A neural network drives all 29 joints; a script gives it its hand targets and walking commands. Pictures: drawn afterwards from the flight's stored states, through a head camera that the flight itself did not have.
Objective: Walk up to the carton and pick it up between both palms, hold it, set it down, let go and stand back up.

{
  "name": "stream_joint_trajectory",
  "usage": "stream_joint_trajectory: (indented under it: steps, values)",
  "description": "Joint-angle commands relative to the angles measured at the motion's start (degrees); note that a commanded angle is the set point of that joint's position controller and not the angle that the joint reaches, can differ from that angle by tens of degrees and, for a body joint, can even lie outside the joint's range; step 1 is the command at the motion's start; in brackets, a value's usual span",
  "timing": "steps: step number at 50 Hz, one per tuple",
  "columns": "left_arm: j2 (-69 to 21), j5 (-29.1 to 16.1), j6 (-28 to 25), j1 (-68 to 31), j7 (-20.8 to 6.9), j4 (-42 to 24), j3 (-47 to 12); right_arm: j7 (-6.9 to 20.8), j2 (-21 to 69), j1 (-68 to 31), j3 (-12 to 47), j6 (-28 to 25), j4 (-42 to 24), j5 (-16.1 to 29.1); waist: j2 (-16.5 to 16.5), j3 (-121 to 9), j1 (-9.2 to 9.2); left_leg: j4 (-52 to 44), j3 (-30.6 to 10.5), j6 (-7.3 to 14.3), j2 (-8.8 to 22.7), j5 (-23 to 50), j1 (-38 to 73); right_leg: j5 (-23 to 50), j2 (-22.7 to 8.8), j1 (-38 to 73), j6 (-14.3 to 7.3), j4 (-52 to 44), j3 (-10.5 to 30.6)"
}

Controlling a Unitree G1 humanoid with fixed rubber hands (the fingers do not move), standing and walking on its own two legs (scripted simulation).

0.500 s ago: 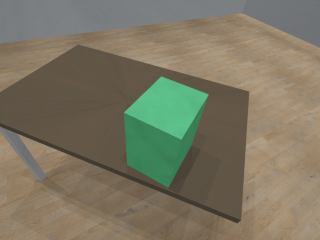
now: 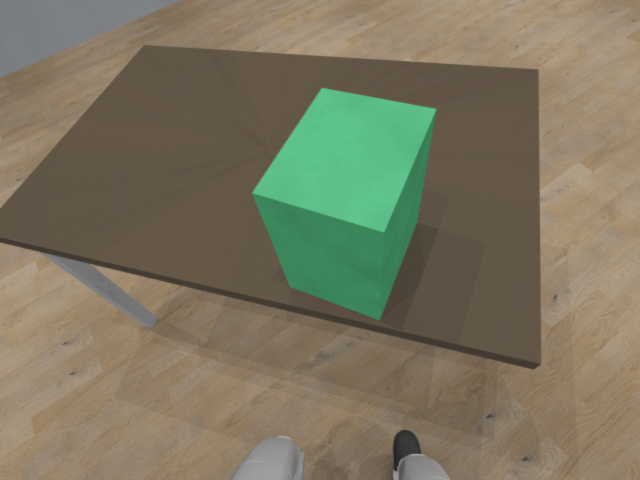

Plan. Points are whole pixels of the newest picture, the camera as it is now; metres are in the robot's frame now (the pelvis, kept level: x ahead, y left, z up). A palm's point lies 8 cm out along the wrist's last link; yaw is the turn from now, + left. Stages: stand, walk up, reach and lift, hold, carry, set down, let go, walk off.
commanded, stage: walk up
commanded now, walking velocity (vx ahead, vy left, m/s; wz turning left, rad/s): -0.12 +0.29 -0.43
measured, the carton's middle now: (352, 210) +0.47 -0.01 -0.02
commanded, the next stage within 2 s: none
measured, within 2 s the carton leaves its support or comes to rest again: neither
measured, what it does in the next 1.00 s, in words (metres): steps to the left: left foot, then right foot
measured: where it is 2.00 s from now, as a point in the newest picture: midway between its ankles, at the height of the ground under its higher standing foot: outside the picture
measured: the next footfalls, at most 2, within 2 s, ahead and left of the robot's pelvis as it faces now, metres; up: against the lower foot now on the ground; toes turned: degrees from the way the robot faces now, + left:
left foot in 0.18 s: +0.00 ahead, +0.24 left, +0.00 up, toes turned -6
right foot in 0.54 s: -0.04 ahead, +0.01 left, +0.00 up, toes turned -3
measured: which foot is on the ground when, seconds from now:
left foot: up 0.00-0.16, down 0.18-1.00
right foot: down 0.00-0.22, up 0.24-0.52, down 0.54-1.00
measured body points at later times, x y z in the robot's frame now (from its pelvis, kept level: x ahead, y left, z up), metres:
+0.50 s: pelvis -0.03 +0.13 -0.01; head -0.06 +0.18 +0.44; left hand +0.04 +0.36 -0.18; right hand -0.09 -0.08 -0.15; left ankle -0.04 +0.24 -0.74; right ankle -0.07 -0.02 -0.71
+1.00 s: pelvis -0.03 +0.13 +0.00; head -0.02 +0.15 +0.45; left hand -0.04 +0.33 -0.17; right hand -0.02 -0.09 -0.15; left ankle -0.04 +0.25 -0.74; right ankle -0.08 +0.01 -0.74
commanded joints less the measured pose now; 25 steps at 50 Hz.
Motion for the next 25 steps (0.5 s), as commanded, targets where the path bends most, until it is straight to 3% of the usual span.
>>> stream_joint_trajectory:
  steps: [1, 2, 3, 4, 5, 6, 7, 8, 9, 10, 11, 12, 13, 14, 15, 16, 17, 18, 19, 21, 23, 24, 25]
  values:
    - [15.0, 1.2, -0.5, -0.8, -0.9, -5.3, 3.5, 0.2, 2.5, 4.1, 1.2, -0.1, -4.9, 2.9, -23.7, -12.8, -1.06, -3.3, -0.1, -3.2, 0.0, -2.7, 0.1, -15.6, -7.5, 7.7, -4.5, -6.3, 10.4]
    - [15.8, 1.4, -0.4, -2.3, -1.3, -6.4, 3.7, 0.1, 1.9, 5.4, 1.3, 0.0, -4.6, 3.5, -25.6, -13.2, -1.28, -5.8, 0.5, -3.7, -0.4, -4.8, 2.3, -16.1, -7.1, 6.5, -4.6, -6.9, 10.1]
    - [15.6, 1.1, -0.1, -6.3, -2.0, -7.5, 3.4, 0.0, 1.8, 10.7, 1.6, -1.0, -3.5, 4.1, -29.4, -18.4, -4.75, -11.2, 4.3, -4.3, -2.6, -11.0, 10.7, -26.0, -3.0, 3.0, -3.9, -7.0, 5.4]
    - [17.7, 1.5, 0.3, -9.3, -2.3, -9.2, 4.1, -0.1, 0.7, 13.4, 1.5, -1.2, -2.6, 4.3, -32.4, -17.7, -5.39, -15.5, 6.5, -4.3, -3.6, -13.1, 14.6, -28.5, -2.5, -0.2, -3.3, -9.0, 4.9]
    - [18.0, -1.6, 1.1, -9.2, -2.5, -6.9, 4.0, 0.0, -0.7, 18.1, 1.1, -2.5, -1.4, 4.8, -32.8, -21.4, -10.02, -23.2, 7.1, -3.2, -2.8, -12.9, 15.3, -28.6, 3.3, 6.4, -7.7, -4.2, -1.3]
    - [16.7, -1.5, 1.5, -12.0, -2.3, -8.2, 4.2, -0.6, -1.1, 22.7, 1.2, -3.3, 1.2, 4.5, -24.4, -21.2, -11.64, -29.7, 11.5, -4.0, -4.7, -6.8, 16.9, -28.7, 5.1, 7.2, -7.4, 0.6, -5.1]
    - [15.4, -0.8, 1.6, -13.2, -2.2, -8.5, 4.2, -1.4, -0.9, 26.2, 1.2, -3.7, 3.4, 4.4, -16.5, -18.6, -13.01, -34.8, 11.8, -4.7, -4.9, -2.2, 18.2, -30.2, 6.8, 5.1, -7.0, 7.0, -6.2]
    - [13.7, 0.1, 1.7, -11.6, -2.4, -7.9, 4.0, -2.0, -0.9, 27.7, 1.5, -3.7, 4.5, 3.9, -7.9, -13.8, -12.72, -38.4, 7.1, -4.5, -2.8, -1.3, 18.5, -31.7, 7.9, -1.5, -6.4, 14.5, -5.7]
    - [9.5, 0.6, 1.9, -5.5, -2.9, -6.9, 3.1, -2.3, -4.2, 23.3, 1.8, -3.6, 2.7, 3.1, 4.4, -9.4, -9.08, -43.6, -9.4, -2.0, 8.0, -11.6, 17.3, -37.7, 10.5, -13.7, -5.0, 25.3, -5.7]
    - [3.4, 1.1, 2.1, 1.4, -2.5, -4.9, 1.7, -2.2, -9.3, 13.3, 2.1, -3.2, -2.6, 2.7, 12.0, -4.3, -3.00, -50.1, -31.3, 1.0, 21.6, -30.5, 7.7, -37.7, 13.3, -23.8, -2.9, 36.5, -0.7]
    - [7.7, 0.8, 2.2, -1.2, -2.6, -8.3, 2.5, -2.7, -19.7, 7.4, -0.5, -2.7, -4.1, 0.7, 21.7, -0.7, -3.44, -64.7, -46.1, 9.6, 29.2, -54.7, -12.9, -34.4, 8.5, -17.8, -3.2, 38.6, 4.6]
    - [9.4, -0.4, 2.1, -1.4, -3.1, -9.6, 2.6, -2.1, -18.6, -1.5, -1.0, -3.0, -5.3, -0.3, 25.8, 7.2, 0.35, -69.8, -49.9, 13.2, 27.8, -57.5, -29.4, -28.2, 6.3, -6.3, -3.1, 44.7, 4.6]
    - [9.2, -2.3, 1.9, -2.5, -3.6, -7.9, 1.2, -1.0, -8.0, -4.9, 2.7, -4.2, -6.7, 3.0, 17.6, 7.5, 1.42, -63.2, -34.4, 9.9, 18.5, -41.1, -22.5, -22.3, 3.5, -0.3, -3.0, 42.3, 5.7]
    - [9.9, -2.9, 1.5, -0.8, -4.2, -5.7, 1.2, -0.5, -2.0, -6.1, 4.0, -5.3, -6.8, 4.0, 12.4, 6.0, 3.46, -54.9, -18.7, 4.1, 10.1, -19.7, -11.7, -18.1, 4.3, -0.8, -3.0, 37.5, 5.1]
    - [10.0, -2.3, 1.0, 4.8, -4.3, -3.5, 1.2, -0.8, -0.1, -8.0, 3.8, -5.8, -6.9, 4.2, 12.2, 2.4, 6.40, -47.7, -7.9, 1.4, 5.9, -1.5, 1.0, -17.5, 6.8, -5.9, -3.7, 36.9, 3.1]
    - [8.2, -1.4, 1.0, 9.7, -4.0, -1.3, 0.9, -0.8, -1.1, -8.1, 3.0, -6.1, -6.7, 4.0, 14.6, 0.3, 7.48, -44.3, -2.9, -0.1, 4.4, 4.8, 6.1, -17.6, 8.8, -8.3, -2.7, 40.6, 0.7]
    - [7.8, -1.3, 1.2, 9.0, -3.5, -1.2, 0.5, -0.7, -1.5, -5.6, 3.3, -6.4, -6.0, 4.1, 14.1, 1.3, 6.20, -44.8, -3.2, -0.5, 4.8, 1.4, 5.0, -16.2, 8.7, -7.5, -1.5, 42.6, -1.3]
    - [9.4, -1.0, 1.3, 3.9, -3.1, -3.0, 0.9, -0.6, -0.5, 0.7, 3.6, -6.6, -3.6, 3.8, 14.3, 2.5, 2.79, -47.1, -7.1, 0.1, 6.2, -4.6, 0.3, -15.6, 6.9, -2.6, -0.4, 39.3, -2.2]
    - [10.4, -1.8, 0.9, -3.1, -2.8, -5.8, 0.8, -0.6, 3.4, 7.1, 4.9, -6.6, -0.9, 3.7, 16.0, 6.0, -0.24, -49.8, -12.5, 1.1, 6.9, -5.5, -3.1, -16.7, 5.0, -0.2, 0.6, 32.2, -2.2]
    - [9.9, -2.7, -0.3, -9.9, -2.7, -9.6, 0.0, -1.4, 8.3, 16.4, 6.5, -6.2, 2.8, 4.0, 17.2, 9.3, -3.83, -50.8, -15.3, 2.8, 7.4, 0.3, -1.8, -17.5, 3.8, 1.4, 1.2, 21.0, -2.1]
    - [9.0, -2.8, -0.7, -5.5, -2.7, -7.3, -0.7, -2.6, 4.1, 14.5, 5.5, -5.8, 3.2, 3.4, 15.0, 6.2, -2.91, -48.9, -18.3, 6.0, 11.1, 2.9, 6.9, -21.8, 3.9, 0.6, 0.6, 12.3, -3.2]
    - [8.4, -2.7, -0.9, -2.7, -2.5, -6.1, -1.0, -2.8, 1.6, 13.5, 4.7, -5.6, 3.1, 3.4, 15.8, 3.9, -2.25, -46.5, -18.3, 7.8, 12.0, 5.5, 10.2, -22.4, 3.8, 2.9, 0.2, 6.2, -3.8]
    - [7.9, -3.2, -1.3, -0.5, -1.9, -4.9, -1.3, -2.7, -0.5, 13.1, 3.7, -5.4, 2.8, 3.6, 15.3, 1.2, -1.70, -43.5, -18.3, 8.3, 11.9, 10.2, 13.4, -19.0, 4.5, 6.6, -0.7, -1.6, -4.7]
